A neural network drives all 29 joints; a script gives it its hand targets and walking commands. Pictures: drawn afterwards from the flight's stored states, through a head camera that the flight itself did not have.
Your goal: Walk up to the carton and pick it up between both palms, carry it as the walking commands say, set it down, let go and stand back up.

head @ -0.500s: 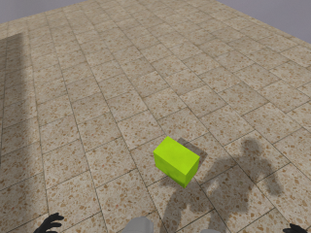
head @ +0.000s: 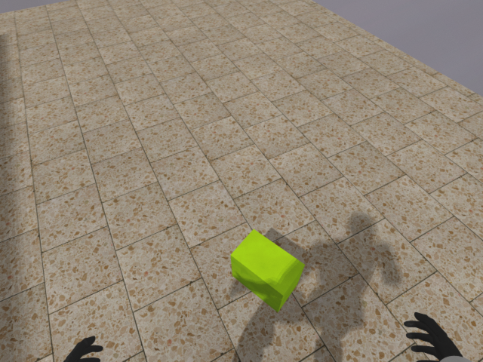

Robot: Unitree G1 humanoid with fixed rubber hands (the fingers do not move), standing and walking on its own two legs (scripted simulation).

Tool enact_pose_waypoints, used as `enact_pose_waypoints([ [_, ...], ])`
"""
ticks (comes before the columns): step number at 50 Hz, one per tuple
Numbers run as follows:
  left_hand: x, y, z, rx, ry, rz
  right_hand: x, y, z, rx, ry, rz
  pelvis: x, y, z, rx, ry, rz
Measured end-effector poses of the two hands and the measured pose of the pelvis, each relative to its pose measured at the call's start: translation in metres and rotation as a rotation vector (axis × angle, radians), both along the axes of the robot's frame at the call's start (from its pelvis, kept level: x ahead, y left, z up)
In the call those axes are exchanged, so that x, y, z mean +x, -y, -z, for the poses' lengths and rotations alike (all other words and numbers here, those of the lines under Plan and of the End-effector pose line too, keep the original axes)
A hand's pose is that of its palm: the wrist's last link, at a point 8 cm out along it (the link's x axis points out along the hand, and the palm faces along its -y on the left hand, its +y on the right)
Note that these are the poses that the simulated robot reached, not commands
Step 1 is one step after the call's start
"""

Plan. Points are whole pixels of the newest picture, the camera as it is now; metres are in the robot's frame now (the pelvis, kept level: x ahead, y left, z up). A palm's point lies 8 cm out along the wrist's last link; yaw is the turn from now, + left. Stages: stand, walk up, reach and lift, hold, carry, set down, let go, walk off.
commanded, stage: walk up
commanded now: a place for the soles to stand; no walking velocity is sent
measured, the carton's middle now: (265, 270) +0.53 -0.04 -0.65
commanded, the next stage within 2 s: none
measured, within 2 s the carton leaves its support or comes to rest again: neither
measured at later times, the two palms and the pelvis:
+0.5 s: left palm out of the picture +0.11 +0.30 -0.08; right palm out of the picture +0.06 -0.30 -0.11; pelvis -0.01 +0.00 +0.02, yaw -2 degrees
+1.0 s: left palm (62, 292) +0.25 +0.37 -0.08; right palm out of the picture +0.06 -0.24 -0.13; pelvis +0.06 +0.08 -0.02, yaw -18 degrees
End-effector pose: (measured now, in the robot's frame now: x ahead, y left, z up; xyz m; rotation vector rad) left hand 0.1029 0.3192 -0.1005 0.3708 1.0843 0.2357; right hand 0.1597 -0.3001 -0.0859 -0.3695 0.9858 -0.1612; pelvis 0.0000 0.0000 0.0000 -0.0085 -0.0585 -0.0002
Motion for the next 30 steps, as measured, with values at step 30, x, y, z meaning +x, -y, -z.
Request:
enact_pose_waypoints([
  [30, -0.012, 0.011, -0.021, 0.054, -0.059, 0.038, -0.089, 0.016, 0.016, 0.071, -0.13, 0.18, -0.013, -0.004, -0.015, -0.003, -0.011, 0.102],
])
